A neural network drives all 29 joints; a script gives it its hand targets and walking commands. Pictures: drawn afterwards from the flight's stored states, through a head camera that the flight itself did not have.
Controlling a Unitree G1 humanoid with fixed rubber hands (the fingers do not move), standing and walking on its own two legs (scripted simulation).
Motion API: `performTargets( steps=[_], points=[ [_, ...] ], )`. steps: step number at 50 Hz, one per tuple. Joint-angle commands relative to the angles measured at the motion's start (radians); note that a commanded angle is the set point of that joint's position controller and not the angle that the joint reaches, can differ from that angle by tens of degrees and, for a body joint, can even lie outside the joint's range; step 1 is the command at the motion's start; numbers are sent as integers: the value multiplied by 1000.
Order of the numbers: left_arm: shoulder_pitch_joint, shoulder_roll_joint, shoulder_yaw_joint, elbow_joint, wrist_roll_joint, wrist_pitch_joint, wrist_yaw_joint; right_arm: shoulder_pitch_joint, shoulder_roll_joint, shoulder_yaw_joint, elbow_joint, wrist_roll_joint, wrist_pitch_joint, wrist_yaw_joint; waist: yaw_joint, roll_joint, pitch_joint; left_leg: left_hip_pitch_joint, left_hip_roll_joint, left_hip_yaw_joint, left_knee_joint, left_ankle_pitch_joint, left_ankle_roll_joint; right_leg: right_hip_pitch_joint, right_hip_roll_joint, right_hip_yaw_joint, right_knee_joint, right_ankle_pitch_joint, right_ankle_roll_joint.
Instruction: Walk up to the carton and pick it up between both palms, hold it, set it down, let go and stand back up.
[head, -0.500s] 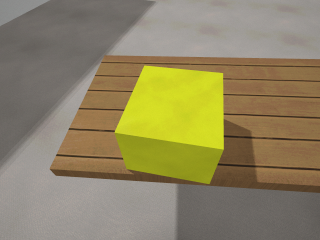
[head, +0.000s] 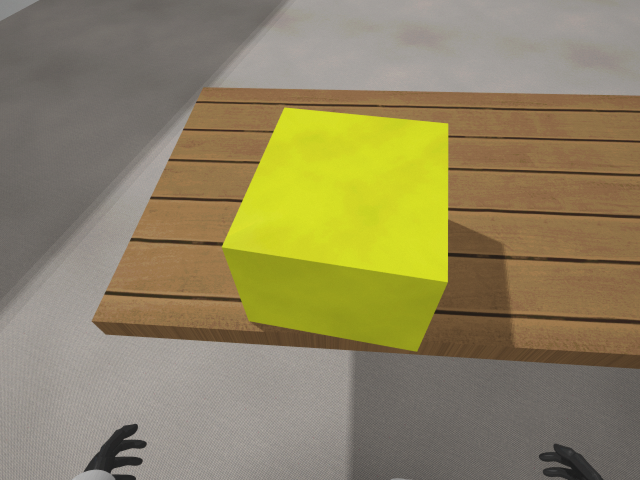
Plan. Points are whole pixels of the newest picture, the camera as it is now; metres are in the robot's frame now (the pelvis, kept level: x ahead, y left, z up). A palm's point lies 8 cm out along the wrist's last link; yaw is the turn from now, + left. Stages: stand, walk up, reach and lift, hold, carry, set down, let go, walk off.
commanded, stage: reach and lift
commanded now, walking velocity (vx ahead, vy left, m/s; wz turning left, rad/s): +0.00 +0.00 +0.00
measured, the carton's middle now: (347, 223) +0.48 -0.01 +0.02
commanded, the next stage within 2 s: none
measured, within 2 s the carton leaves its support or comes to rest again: neither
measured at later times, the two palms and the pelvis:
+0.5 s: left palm (91, 476) +0.15 +0.29 -0.05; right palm out of the picture +0.14 -0.26 -0.05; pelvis -0.01 +0.02 +0.02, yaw +0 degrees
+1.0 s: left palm (95, 437) +0.18 +0.28 -0.01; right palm (555, 465) +0.16 -0.23 -0.01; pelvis +0.01 +0.01 +0.03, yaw +0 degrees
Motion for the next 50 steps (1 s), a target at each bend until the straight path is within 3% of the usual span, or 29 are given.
performTargets(
  steps=[1, 7, 9, 10, 11, 13, 15, 17, 19, 27, 28, 30, 35, 39, 43, 44, 47, 48, 50],
  points=[
    [-93, 147, 96, -203, 43, 22, 1, -49, -128, -150, -93, 1, -58, -27, -8, -105, -161, 90, -3, 92, -95, 143, 20, 79, 13, -117, -139, 268, -43],
    [-34, 153, 138, -198, 43, 7, -21, -12, -93, -105, -214, 63, -72, -59, 19, -132, -211, 102, -42, 80, -155, 220, 36, 219, 11, -69, -191, 448, -6],
    [-12, 135, 144, -238, 25, -11, -18, 8, -81, -85, -230, 87, -80, -58, 23, -102, -261, 139, -44, 71, -170, 277, 28, 241, 14, -67, -211, 483, -6],
    [-7, 136, 148, -254, 17, -20, -14, 8, -77, -86, -243, 89, -82, -60, 25, -89, -266, 150, -43, 74, -181, 287, 23, 246, 19, -73, -222, 464, -5],
    [1, 120, 136, -298, 14, -30, -7, 27, -78, -89, -240, 94, -88, -52, 23, -41, -299, 172, -36, 72, -181, 318, 12, 227, 20, -81, -226, 441, -17],
    [34, 108, 121, -330, -7, -42, -1, 48, -78, -103, -284, 97, -88, -47, 11, -54, -314, 224, -29, 78, -200, 334, 7, 210, 37, -96, -249, 400, -18],
    [31, 92, 99, -380, -28, -53, 9, 54, -70, -110, -281, 103, -79, -37, 3, -6, -312, 232, -23, 79, -224, 333, -8, 194, 44, -101, -267, 323, -29],
    [56, 70, 76, -418, -41, -63, 16, 80, -50, -127, -293, 96, -69, -29, -17, -5, -286, 236, -15, 79, -265, 312, -13, 194, 52, -106, -288, 284, -33],
    [74, 63, 66, -447, -53, -76, 24, 89, -41, -131, -318, 109, -65, -22, -14, 29, -291, 205, -8, 82, -298, 274, -14, 226, 53, -95, -299, 257, -36],
    [102, 77, 51, -480, -82, -138, 29, 109, 1, -142, -413, 125, -58, -44, -9, 86, -272, 12, 15, 97, -426, 156, 4, 428, 70, -81, -290, 279, -14],
    [98, 80, 48, -487, -90, -151, 26, 117, 11, -143, -442, 120, -58, -46, -6, 66, -261, 4, 17, 97, -431, 128, 6, 422, 70, -76, -294, 254, -12],
    [108, 80, 41, -474, -94, -161, 22, 117, 24, -139, -470, 121, -55, -59, -3, 79, -245, -33, 19, 101, -460, 109, 14, 454, 73, -75, -297, 258, -7],
    [128, 133, 65, -465, -138, -204, -3, 164, 101, -115, -584, 119, -43, -102, 17, -8, -254, 84, -37, 138, -414, 223, 4, 376, 34, -40, -385, 209, -12],
    [142, 164, 78, -484, -161, -239, -26, 201, 143, -89, -679, 135, -29, -134, 21, -17, -248, 128, -49, 140, -416, 283, 3, 362, 24, -30, -415, 241, -2],
    [170, 175, 83, -527, -186, -275, -48, 248, 175, -51, -768, 162, -11, -157, 25, -4, -284, 152, -48, 131, -416, 307, -1, 368, 21, -23, -428, 252, -1],
    [183, 166, 79, -540, -184, -284, -51, 263, 178, -50, -768, 174, -6, -157, 28, 26, -276, 151, -45, 126, -418, 332, -11, 367, 21, -22, -427, 266, -10],
    [205, 176, 94, -557, -196, -303, -61, 278, 188, -35, -827, 189, 0, -165, 36, 36, -268, 174, -49, 126, -413, 336, -16, 357, 21, -19, -438, 254, -7],
    [206, 176, 87, -571, -215, -313, -63, 276, 204, -30, -859, 192, 0, -170, 35, 15, -277, 177, -51, 123, -406, 348, -18, 355, 22, -18, -441, 270, -3],
    [222, 182, 87, -581, -224, -332, -68, 297, 203, -19, -885, 199, 2, -175, 39, 36, -281, 192, -54, 118, -399, 372, -22, 347, 23, -14, -443, 277, -4]
  ],
)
